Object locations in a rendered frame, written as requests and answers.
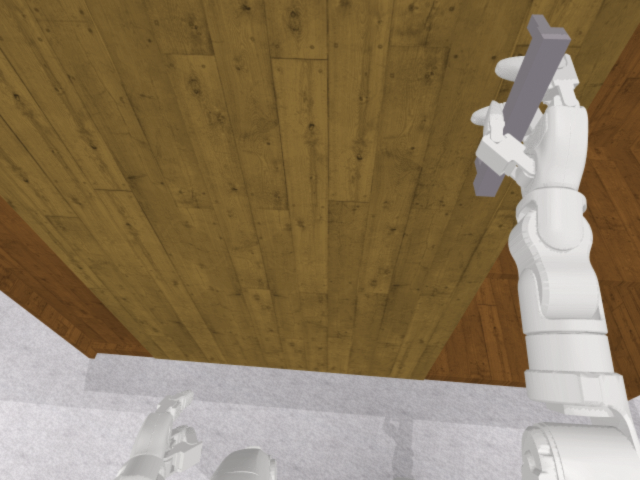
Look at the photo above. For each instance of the robot left forearm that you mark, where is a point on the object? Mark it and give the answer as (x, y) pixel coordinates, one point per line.
(142, 467)

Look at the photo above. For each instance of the wardrobe door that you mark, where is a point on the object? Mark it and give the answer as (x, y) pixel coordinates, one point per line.
(275, 183)
(32, 261)

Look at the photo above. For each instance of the robot right forearm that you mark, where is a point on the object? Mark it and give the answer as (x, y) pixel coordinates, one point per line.
(570, 363)

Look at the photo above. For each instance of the robot right upper arm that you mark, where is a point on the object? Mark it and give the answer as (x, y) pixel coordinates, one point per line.
(564, 451)

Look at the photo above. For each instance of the left robot thigh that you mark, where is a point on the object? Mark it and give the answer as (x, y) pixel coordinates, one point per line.
(246, 464)

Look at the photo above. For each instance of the left robot hand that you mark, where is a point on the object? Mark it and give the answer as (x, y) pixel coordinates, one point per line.
(179, 447)

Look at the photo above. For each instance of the handle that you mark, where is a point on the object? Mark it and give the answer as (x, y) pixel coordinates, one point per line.
(544, 54)

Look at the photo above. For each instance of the right robot hand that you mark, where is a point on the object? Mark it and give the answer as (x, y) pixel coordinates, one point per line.
(556, 140)

